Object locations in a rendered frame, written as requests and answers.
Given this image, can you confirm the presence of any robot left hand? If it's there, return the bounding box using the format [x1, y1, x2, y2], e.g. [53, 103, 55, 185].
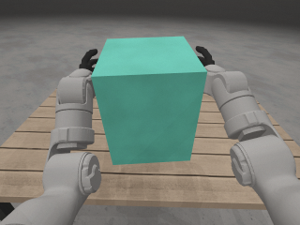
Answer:
[79, 49, 98, 72]

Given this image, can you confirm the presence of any robot right hand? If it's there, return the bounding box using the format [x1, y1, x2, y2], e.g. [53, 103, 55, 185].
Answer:
[195, 46, 215, 67]

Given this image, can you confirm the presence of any left robot forearm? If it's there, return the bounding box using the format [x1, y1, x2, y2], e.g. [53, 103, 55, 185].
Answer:
[42, 68, 96, 189]

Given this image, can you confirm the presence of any robot right upper arm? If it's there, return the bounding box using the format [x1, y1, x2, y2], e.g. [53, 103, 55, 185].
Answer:
[230, 134, 300, 225]

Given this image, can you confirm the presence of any carton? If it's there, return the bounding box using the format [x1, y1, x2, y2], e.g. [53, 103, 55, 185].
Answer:
[91, 36, 207, 165]

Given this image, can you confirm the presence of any right robot forearm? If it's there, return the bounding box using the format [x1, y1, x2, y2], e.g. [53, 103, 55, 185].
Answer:
[203, 64, 296, 173]

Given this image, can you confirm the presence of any table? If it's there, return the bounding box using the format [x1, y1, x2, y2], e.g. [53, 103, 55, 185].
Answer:
[0, 88, 300, 221]

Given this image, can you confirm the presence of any robot left upper arm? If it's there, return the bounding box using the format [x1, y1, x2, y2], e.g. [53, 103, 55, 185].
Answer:
[0, 152, 102, 225]

